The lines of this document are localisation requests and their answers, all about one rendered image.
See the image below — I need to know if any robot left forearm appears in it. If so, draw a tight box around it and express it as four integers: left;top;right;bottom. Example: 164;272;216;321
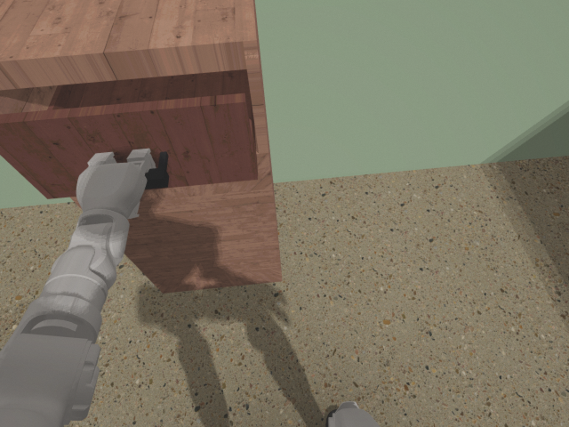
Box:
0;209;130;367

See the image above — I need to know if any cabinet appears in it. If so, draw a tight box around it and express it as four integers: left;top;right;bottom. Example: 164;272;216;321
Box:
0;0;283;294

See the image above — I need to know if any right robot shin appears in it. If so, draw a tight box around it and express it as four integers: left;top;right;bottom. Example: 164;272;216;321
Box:
335;401;359;414

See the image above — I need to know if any drawer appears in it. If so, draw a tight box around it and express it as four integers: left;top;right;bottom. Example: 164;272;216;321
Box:
0;69;258;199

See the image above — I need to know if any left robot hand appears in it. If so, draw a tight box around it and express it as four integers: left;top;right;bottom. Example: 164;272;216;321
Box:
76;149;156;219

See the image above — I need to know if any handle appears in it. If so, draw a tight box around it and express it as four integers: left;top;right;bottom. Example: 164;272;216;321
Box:
145;152;169;189

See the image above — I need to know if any right robot thigh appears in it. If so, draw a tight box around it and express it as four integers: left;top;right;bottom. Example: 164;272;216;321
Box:
328;408;380;427

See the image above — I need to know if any left robot upper arm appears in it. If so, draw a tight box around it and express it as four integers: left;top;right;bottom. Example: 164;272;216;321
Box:
0;334;100;427

